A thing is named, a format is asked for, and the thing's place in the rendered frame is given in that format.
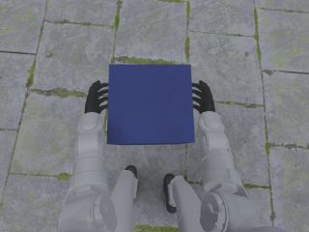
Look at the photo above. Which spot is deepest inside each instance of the robot right upper arm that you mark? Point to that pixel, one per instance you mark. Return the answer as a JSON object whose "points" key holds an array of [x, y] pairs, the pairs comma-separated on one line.
{"points": [[227, 212]]}

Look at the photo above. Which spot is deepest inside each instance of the robot left thigh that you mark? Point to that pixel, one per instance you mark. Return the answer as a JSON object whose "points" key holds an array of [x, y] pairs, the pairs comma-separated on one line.
{"points": [[122, 196]]}

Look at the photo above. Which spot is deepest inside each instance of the carton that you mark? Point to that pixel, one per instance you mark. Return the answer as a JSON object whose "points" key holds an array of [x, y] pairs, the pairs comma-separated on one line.
{"points": [[150, 104]]}

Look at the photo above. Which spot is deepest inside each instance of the robot right hand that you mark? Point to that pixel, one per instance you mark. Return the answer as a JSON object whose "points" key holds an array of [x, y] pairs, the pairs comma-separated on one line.
{"points": [[206, 102]]}

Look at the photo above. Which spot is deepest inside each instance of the robot left hand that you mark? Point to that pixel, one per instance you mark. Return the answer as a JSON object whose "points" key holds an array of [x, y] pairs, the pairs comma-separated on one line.
{"points": [[93, 102]]}

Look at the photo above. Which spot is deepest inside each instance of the robot left upper arm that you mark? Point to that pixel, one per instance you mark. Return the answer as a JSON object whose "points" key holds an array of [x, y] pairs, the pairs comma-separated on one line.
{"points": [[92, 213]]}

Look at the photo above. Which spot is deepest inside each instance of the right robot forearm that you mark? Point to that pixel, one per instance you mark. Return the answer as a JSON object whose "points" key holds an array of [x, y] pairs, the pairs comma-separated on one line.
{"points": [[219, 173]]}

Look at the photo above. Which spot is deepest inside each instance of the left robot forearm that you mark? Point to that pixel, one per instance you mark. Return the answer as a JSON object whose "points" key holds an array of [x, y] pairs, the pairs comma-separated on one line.
{"points": [[89, 159]]}

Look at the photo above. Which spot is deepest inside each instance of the robot right shin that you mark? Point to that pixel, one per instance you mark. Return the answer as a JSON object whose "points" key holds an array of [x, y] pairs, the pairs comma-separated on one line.
{"points": [[177, 178]]}

